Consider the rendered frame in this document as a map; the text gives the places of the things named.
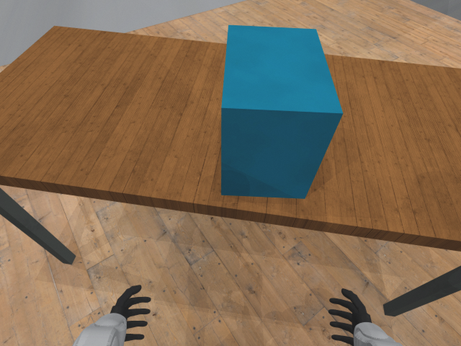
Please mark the right robot forearm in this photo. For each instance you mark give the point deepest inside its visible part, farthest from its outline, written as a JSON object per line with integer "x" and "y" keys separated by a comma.
{"x": 369, "y": 334}

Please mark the table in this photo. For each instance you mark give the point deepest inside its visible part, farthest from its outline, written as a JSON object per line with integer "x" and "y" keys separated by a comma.
{"x": 137, "y": 119}

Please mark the carton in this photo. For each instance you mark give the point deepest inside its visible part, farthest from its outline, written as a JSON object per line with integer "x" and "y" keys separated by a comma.
{"x": 279, "y": 111}

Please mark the robot left hand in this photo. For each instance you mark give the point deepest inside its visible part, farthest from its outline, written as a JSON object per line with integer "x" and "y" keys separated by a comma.
{"x": 124, "y": 302}

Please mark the robot right hand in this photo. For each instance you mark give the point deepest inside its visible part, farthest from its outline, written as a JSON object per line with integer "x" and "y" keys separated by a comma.
{"x": 358, "y": 315}

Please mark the left robot forearm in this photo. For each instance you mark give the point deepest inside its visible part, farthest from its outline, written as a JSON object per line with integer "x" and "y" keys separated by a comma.
{"x": 109, "y": 330}

